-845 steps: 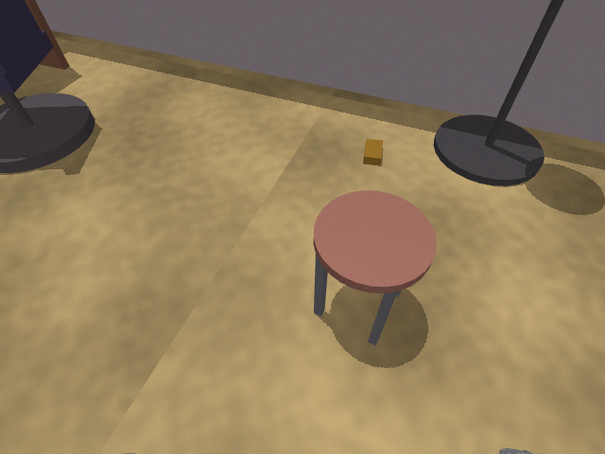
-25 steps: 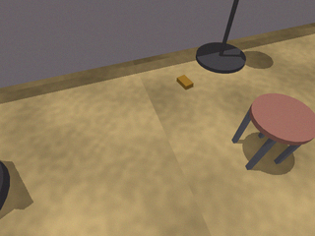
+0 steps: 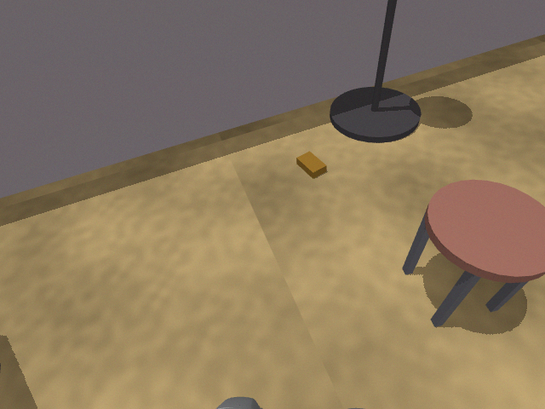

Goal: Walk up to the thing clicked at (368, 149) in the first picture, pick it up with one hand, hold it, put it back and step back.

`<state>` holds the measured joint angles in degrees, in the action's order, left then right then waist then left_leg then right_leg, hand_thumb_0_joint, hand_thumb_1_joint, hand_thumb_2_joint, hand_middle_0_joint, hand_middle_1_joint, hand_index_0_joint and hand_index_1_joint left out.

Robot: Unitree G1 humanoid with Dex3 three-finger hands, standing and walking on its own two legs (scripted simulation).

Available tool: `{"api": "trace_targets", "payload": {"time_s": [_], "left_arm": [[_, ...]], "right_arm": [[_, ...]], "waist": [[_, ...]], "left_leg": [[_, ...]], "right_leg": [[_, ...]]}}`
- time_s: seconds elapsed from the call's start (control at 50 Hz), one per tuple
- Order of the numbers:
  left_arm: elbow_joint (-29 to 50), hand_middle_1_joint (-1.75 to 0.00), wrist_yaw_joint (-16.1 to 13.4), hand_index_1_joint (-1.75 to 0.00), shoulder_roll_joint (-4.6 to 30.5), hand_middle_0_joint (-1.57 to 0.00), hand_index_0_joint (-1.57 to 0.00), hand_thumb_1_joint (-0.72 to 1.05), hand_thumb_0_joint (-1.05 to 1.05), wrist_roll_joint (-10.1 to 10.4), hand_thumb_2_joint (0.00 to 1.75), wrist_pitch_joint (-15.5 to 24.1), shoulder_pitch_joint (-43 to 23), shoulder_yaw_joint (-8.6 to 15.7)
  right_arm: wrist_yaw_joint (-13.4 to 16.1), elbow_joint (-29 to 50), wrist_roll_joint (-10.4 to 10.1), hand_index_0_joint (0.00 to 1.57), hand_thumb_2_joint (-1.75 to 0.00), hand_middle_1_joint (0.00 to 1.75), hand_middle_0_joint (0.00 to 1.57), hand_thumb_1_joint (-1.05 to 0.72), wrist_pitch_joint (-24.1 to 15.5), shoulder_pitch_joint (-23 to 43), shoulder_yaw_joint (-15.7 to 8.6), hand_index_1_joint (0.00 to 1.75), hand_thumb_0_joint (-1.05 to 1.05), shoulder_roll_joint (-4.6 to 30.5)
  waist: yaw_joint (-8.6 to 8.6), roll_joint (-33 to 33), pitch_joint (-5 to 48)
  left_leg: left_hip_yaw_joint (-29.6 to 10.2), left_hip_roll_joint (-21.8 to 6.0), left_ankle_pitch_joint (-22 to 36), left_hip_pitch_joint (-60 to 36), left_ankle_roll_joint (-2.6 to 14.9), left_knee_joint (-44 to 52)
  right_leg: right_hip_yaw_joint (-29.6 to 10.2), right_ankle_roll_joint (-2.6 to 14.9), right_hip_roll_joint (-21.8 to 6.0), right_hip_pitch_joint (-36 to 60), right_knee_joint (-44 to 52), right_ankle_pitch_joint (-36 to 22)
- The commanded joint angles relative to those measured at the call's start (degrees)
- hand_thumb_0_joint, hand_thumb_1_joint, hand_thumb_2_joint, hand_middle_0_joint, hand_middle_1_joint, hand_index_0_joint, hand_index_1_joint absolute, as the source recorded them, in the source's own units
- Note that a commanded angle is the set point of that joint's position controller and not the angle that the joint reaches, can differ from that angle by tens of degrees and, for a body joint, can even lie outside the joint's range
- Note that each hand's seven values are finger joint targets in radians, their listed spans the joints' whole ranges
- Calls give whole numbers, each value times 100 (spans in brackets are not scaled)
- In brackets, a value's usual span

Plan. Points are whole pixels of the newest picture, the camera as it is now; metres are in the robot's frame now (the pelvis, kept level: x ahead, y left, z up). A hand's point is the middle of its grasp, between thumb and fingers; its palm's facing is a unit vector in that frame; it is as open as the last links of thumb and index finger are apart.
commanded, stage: walk up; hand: right
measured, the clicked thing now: (311, 164) +1.37 -0.12 -0.74
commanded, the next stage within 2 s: none
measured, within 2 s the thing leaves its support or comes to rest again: neither
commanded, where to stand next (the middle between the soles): +0.97 +0.08 m, yaw +0 degrees
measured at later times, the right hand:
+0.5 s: hand (384, 250) +0.42 -0.20 -0.12, palm faces -0.05 +0.94 -0.34, open 7.4 cm
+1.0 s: hand (383, 213) +0.54 -0.23 -0.16, palm faces -0.08 +0.94 -0.32, open 7.4 cm
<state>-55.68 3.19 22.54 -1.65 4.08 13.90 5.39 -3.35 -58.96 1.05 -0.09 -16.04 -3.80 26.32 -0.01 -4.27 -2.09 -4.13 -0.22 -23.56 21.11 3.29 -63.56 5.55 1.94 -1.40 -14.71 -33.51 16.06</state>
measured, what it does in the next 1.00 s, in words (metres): walks ahead: left foot, then right foot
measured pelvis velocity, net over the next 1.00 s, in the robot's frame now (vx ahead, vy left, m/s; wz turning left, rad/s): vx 0.50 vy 0.04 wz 0.05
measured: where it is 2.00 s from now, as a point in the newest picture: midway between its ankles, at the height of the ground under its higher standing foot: (269, 251)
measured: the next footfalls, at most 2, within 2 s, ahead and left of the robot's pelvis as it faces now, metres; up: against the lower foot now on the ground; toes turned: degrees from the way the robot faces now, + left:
left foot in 0.36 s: +0.36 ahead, +0.14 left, +0.00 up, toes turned +6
right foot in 0.84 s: +0.61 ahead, -0.07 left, +0.00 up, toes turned -4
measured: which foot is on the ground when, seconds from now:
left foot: up 0.00-0.34, down 0.36-0.86, up 0.88-1.00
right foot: down 0.00-0.42, up 0.44-0.82, down 0.84-1.00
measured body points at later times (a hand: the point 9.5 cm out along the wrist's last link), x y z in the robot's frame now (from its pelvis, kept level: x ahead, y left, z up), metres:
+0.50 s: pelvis +0.26 +0.05 +0.00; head +0.30 +0.07 +0.45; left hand +0.27 +0.36 -0.13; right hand +0.42 -0.25 -0.10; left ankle +0.32 +0.14 -0.73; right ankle +0.11 -0.10 -0.63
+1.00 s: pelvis +0.50 +0.04 +0.00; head +0.53 +0.01 +0.45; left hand +0.59 +0.35 -0.09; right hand +0.55 -0.28 -0.13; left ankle +0.43 +0.16 -0.65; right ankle +0.57 -0.07 -0.73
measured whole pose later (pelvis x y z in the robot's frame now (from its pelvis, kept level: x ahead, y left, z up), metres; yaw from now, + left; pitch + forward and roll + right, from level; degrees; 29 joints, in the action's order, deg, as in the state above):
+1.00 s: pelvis +0.50 +0.04 +0.00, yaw +3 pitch -3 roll +0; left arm -46.1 2.3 20.6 -0.5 5.3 14.2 2.8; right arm -2.3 -50.8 0.0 -1.7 -19.5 -2.2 24.2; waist -0.4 -3.1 -5.7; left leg -2.0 1.0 -24.8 20.9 3.0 -65.6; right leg 5.9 1.8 -2.5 -17.0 -32.2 12.3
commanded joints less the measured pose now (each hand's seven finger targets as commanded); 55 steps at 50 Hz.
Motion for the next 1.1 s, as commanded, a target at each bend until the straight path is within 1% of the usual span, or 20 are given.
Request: {"api": "trace_targets", "payload": {"time_s": [0.0,0.1,0.24,0.3,0.34,0.36,0.38,0.4,0.42,0.48,0.52,0.72,0.8,0.82,0.84,0.86,0.88,0.94,0.98,1.08], "left_arm": [[506,-30,-139,-30,1493,-20,-20,90,0,102,90,259,-85,268],[592,-30,-146,-30,1538,-20,-20,90,0,111,90,327,226,301],[634,-30,-181,-30,1508,-20,-20,90,0,106,90,202,818,306],[772,-30,-258,-30,1569,-20,-20,90,0,70,90,134,805,309],[891,-30,-292,-30,1459,-20,-20,90,0,77,90,88,807,242],[942,-30,-282,-30,1252,-20,-20,90,0,85,90,97,937,149],[1083,-30,-264,-30,900,-20,-20,90,0,204,90,115,1298,8],[1023,-30,-300,-30,1226,-20,-20,90,0,236,90,94,1175,67],[923,-30,-356,-30,1478,-20,-20,90,0,174,90,84,968,102],[775,-30,-274,-30,1139,-20,-20,90,0,253,90,68,817,54],[814,-30,-202,-30,1021,-20,-20,90,0,167,90,3,916,60],[1197,-30,55,-30,879,-20,-20,90,0,70,90,92,-347,106],[840,-30,-47,-30,1299,-20,-20,90,0,-25,90,153,817,309],[732,-30,-110,-30,1603,-20,-20,90,0,-108,90,190,1428,407],[830,-30,-167,-30,2017,-20,-20,90,0,-172,90,208,1585,513],[965,-30,-178,-30,2065,-20,-20,90,0,30,90,201,1422,513],[1017,-30,-190,-30,2003,-20,-20,90,0,112,90,181,1144,537],[1197,-30,-249,-30,1445,-20,-20,90,0,208,90,205,662,235],[1180,-30,-236,-30,1382,-20,-20,90,0,227,90,250,512,201],[1324,-30,-181,-30,1578,-20,-20,90,0,130,90,255,349,234]], "right_arm": [[-43,363,-94,20,-90,30,20,-90,-215,-167,-273,30,0,1148],[-164,719,-27,20,-90,30,20,-90,-200,403,-245,30,0,956],[-226,1276,-6,20,-90,30,20,-90,-247,1603,-111,30,0,551],[-185,1238,-29,20,-90,30,20,-90,-250,1360,-185,30,0,572],[-112,1004,-14,20,-90,30,20,-90,-289,466,-320,30,0,776],[-39,830,1,20,-90,30,20,-90,-320,-306,-451,30,0,1040],[28,791,22,20,-90,30,20,-90,-356,-914,-625,30,0,1569],[61,789,-119,20,-90,30,20,-90,-358,-1026,-650,30,0,1734],[112,932,-185,20,-90,30,20,-90,-348,-670,-660,30,0,1678],[201,1161,-210,20,-90,30,20,-90,-390,83,-419,30,0,1094],[180,1214,-166,20,-90,30,20,-90,-471,242,-375,30,0,962],[57,1513,-43,20,-90,30,20,-90,-522,-67,-338,30,0,1019],[101,1664,-25,20,-90,30,20,-90,-471,-28,-280,30,0,1028],[130,1680,-79,20,-90,30,20,-90,-455,-244,-177,30,0,741],[136,1685,-145,20,-90,30,20,-90,-439,-689,-58,30,0,275],[228,1555,-167,20,-90,30,20,-90,-359,-786,-230,30,0,916],[264,1451,-112,20,-90,30,20,-90,-343,-624,-215,30,0,1135],[179,1306,-135,20,-90,30,20,-90,-395,-520,-234,30,0,1019],[116,1221,-144,20,-90,30,20,-90,-339,-796,-215,30,0,877],[-69,1366,-54,20,-90,30,20,-90,-295,-305,-233,30,0,747]], "waist": [[-85,1085,-559],[48,970,-774],[443,953,-522],[270,972,-121],[-201,476,515],[-552,28,1047],[-697,-1179,1688],[-798,-1279,1507],[-708,-858,1196],[-211,-100,213],[-22,-173,-133],[-379,-406,-307],[322,520,483],[643,1410,820],[549,2595,1146],[546,1717,1216],[468,1464,836],[195,853,185],[8,1043,112],[83,1378,-378]], "left_leg": [[-367,-472,1034,1127,-268,362],[-138,-539,1516,1443,-468,1388],[814,-380,1866,1046,-185,3076],[869,-230,1564,188,15,3176],[997,-5,1528,-1248,184,3474],[636,-234,1373,-2546,295,3433],[-1661,-1667,621,-3854,775,3790],[-3359,-2390,1305,-4297,1355,4373],[-3231,-2496,1564,-3770,1450,4403],[-839,-1600,3161,-1765,915,4337],[-234,-1255,3403,-999,816,4490],[355,-1045,2396,-1037,680,4543],[313,-1008,2466,-566,564,2902],[696,-550,2223,-38,374,1398],[735,248,-439,1241,56,74],[136,330,-935,1605,85,-450],[-90,5,-717,1847,99,-768],[-330,-235,83,1155,-40,-423],[-93,-310,301,752,-166,-48],[375,-623,765,696,-396,1667]], "right_leg": [[-1709,354,-1325,307,2603,1278],[-1106,707,-1393,774,2781,374],[-298,461,-1080,1662,2012,-2457],[-453,554,-1251,1746,1364,-3072],[-196,473,-1028,1420,-212,-3571],[-98,319,-748,656,-1433,-2776],[95,104,-56,-757,-2976,-771],[-305,30,441,-1821,-3576,1313],[-717,53,-12,-1955,-3984,1398],[-1073,92,-238,-1297,-3706,600],[-903,36,-263,-1011,-3217,247],[-194,-193,-367,-752,2,-1262],[-209,180,-100,1157,226,-674],[-695,425,-457,1928,710,-36],[-3016,796,-1881,2779,1011,296],[-4533,1332,-2412,2813,1710,1042],[-4426,1502,-2530,2505,1759,1056],[-2029,964,-1741,1178,1635,-1425],[-1320,909,-1501,713,1647,-1765],[-850,1112,-1387,184,2018,-196]]}}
